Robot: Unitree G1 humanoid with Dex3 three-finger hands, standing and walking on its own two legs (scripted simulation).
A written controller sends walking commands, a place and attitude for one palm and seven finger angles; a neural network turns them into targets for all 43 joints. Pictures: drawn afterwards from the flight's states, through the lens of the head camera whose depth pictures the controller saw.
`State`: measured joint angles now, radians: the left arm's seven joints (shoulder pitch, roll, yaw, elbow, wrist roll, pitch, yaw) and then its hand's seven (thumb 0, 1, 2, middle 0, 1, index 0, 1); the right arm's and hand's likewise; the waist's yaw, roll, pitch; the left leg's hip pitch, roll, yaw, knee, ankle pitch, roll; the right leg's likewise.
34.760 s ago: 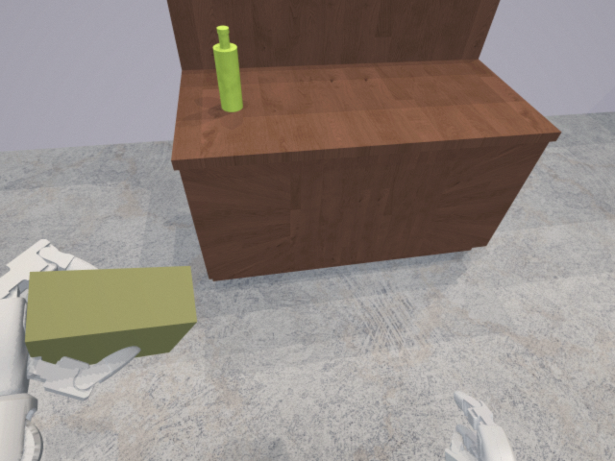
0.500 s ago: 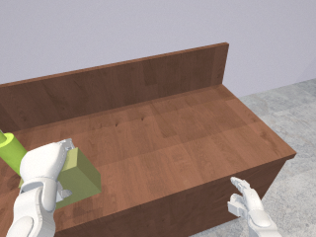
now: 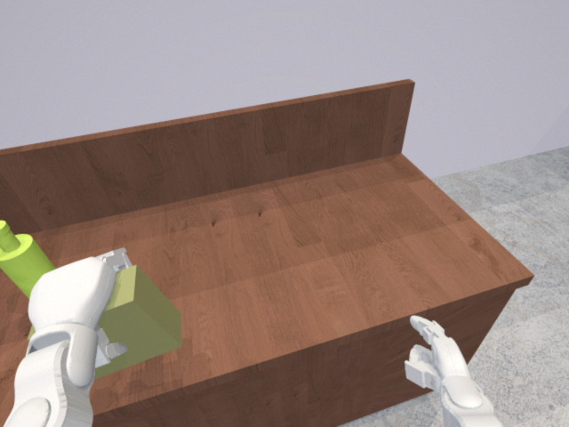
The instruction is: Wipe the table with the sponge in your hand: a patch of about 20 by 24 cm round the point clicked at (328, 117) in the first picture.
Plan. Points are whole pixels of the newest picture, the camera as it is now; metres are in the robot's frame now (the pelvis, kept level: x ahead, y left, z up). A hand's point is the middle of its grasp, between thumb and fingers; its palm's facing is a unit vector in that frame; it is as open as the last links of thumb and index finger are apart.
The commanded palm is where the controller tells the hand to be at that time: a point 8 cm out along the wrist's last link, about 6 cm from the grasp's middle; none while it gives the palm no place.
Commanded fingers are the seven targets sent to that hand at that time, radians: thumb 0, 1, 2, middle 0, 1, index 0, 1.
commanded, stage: bring the sponge back beside the body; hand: left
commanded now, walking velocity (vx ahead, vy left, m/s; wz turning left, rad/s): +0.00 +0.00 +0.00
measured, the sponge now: (123, 331) +0.19 +0.28 +0.06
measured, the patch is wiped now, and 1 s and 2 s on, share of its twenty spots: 1.00 1.00 1.00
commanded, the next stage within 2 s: step back with the hand held close in 0.06 s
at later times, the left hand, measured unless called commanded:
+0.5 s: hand (116, 283) +0.20 +0.25 +0.16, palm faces +0.32 -0.86 -0.39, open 10.0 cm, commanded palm +0.16 +0.30 +0.17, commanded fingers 0.00 0.10 1.30 -1.20 -1.60 -1.20 -1.60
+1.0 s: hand (82, 310) +0.16 +0.27 +0.15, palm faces +0.40 -0.85 -0.34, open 10.0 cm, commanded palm +0.11 +0.31 +0.17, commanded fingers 0.00 0.10 1.30 -1.20 -1.60 -1.20 -1.60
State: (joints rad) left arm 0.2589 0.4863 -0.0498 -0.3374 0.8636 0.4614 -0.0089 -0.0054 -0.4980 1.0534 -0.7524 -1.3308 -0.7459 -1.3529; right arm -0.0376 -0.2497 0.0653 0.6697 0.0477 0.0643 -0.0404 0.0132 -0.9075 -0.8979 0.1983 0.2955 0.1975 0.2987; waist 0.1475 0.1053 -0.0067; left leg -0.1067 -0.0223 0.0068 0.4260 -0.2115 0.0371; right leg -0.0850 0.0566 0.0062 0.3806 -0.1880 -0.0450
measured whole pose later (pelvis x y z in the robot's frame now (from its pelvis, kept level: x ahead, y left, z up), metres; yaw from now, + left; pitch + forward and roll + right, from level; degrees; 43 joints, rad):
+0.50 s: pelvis +0.00 +0.02 -0.01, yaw +1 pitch +2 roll -2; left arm 0.50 0.42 0.32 -0.58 -0.07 -0.06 0.09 -0.01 -0.50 1.05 -0.75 -1.33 -0.75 -1.35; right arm 0.23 -0.25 0.03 0.56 0.02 0.01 -0.08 0.01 -0.91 -0.90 0.20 0.30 0.20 0.30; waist 0.01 -0.01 -0.04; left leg -0.35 -0.03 0.00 0.60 -0.27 0.06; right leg -0.32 0.05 -0.01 0.53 -0.24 -0.02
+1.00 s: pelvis -0.04 +0.03 -0.02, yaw +1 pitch +2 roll -4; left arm 0.46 0.38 0.33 -0.57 -0.02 -0.14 0.12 -0.01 -0.50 1.05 -0.75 -1.34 -0.75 -1.35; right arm 0.19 -0.21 0.03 0.57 0.01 -0.06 -0.07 0.01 -0.90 -0.90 0.20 0.30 0.20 0.30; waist 0.01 -0.01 -0.06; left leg -0.48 -0.02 -0.02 0.71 -0.29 0.05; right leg -0.40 0.05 -0.03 0.58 -0.21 -0.01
